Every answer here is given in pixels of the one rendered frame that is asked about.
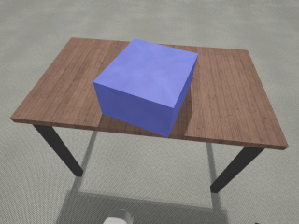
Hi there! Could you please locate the carton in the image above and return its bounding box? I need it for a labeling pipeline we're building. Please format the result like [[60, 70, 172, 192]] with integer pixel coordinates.
[[93, 38, 198, 138]]

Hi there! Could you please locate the robot left thigh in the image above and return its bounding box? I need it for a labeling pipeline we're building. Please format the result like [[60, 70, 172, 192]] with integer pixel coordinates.
[[103, 209, 134, 224]]

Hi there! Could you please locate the table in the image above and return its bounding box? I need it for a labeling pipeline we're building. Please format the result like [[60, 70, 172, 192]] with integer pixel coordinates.
[[10, 37, 289, 193]]

